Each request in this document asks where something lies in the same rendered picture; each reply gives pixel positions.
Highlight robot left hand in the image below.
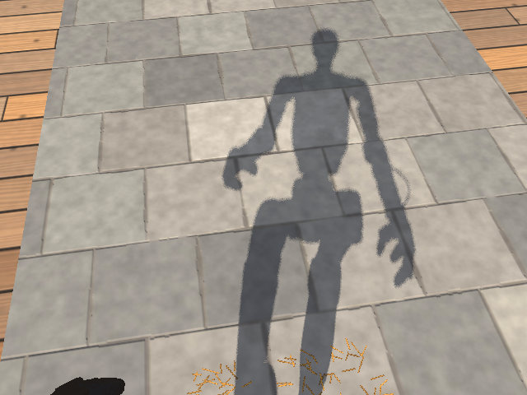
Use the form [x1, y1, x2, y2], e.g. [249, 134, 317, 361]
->
[50, 377, 125, 395]

